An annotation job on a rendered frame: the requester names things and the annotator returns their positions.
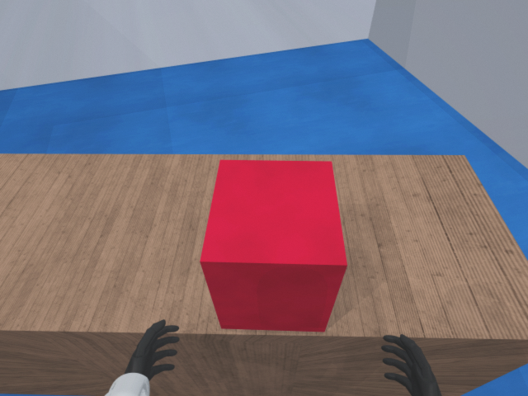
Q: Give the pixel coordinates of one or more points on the pedestal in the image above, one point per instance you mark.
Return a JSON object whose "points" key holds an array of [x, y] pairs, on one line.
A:
{"points": [[96, 248]]}

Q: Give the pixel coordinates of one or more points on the right robot hand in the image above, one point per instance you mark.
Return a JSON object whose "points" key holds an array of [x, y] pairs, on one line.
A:
{"points": [[420, 380]]}

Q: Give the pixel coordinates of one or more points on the carton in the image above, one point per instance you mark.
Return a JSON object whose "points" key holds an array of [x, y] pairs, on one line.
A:
{"points": [[273, 255]]}

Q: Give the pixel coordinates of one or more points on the left robot hand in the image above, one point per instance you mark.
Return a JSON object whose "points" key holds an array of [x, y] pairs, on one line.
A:
{"points": [[145, 356]]}

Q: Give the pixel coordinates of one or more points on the robot left forearm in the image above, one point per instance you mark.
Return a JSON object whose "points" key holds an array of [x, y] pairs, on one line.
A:
{"points": [[131, 384]]}

